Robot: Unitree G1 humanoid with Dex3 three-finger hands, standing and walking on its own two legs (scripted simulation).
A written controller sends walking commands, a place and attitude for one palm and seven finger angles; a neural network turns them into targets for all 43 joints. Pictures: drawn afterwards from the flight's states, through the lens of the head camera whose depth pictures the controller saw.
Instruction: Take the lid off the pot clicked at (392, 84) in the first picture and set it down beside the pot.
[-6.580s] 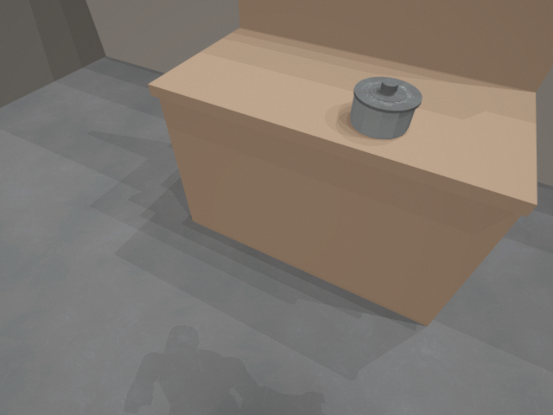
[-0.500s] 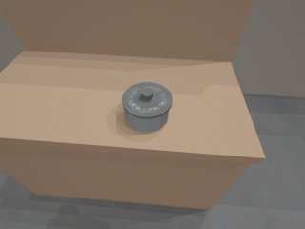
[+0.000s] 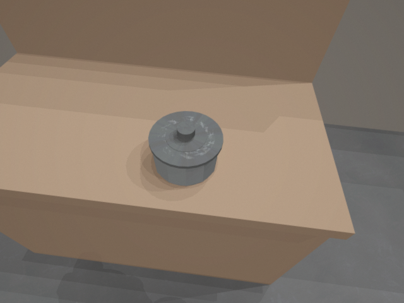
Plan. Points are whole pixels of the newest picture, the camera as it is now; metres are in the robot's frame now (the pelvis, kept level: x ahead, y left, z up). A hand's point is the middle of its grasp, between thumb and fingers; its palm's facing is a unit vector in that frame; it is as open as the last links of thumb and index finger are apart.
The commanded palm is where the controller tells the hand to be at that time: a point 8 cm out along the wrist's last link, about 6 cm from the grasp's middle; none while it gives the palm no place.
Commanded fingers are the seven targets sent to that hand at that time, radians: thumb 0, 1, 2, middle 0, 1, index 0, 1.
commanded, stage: come to a stop and stand still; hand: left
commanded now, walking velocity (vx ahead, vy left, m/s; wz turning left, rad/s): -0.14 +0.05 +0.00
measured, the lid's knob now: (186, 130) +0.46 +0.08 +0.07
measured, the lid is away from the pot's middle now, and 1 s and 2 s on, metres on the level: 0.00 0.00 0.00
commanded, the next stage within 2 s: look again from close up in 1.28 s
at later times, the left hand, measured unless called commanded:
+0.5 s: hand out of the picture +0.05 +0.16 -0.16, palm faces +0.01 -0.96 -0.26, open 7.4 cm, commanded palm none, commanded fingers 0.00 0.90 0.90 -0.20 -0.30 -0.20 -0.30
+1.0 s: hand out of the picture +0.03 +0.16 -0.17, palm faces +0.00 -0.98 -0.21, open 7.4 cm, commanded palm none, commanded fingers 0.00 0.90 0.90 -0.20 -0.30 -0.20 -0.30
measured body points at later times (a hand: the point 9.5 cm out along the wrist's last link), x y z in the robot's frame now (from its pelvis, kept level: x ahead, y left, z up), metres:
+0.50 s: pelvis +0.02 -0.03 +0.01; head +0.03 -0.04 +0.46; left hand +0.05 +0.21 -0.14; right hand +0.05 -0.26 -0.15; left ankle +0.02 +0.10 -0.73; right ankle +0.00 -0.14 -0.73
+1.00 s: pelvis +0.02 -0.01 +0.00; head +0.03 -0.02 +0.45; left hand +0.03 +0.21 -0.15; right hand +0.01 -0.22 -0.16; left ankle +0.01 +0.10 -0.73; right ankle +0.00 -0.14 -0.73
